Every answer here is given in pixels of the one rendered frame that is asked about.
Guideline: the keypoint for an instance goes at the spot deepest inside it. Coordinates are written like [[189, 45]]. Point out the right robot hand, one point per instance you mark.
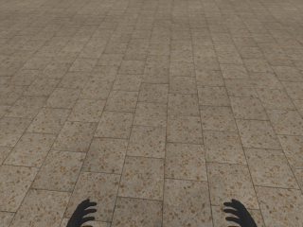
[[244, 220]]

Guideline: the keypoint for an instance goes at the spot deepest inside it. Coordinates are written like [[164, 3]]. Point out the left robot hand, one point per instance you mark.
[[78, 219]]

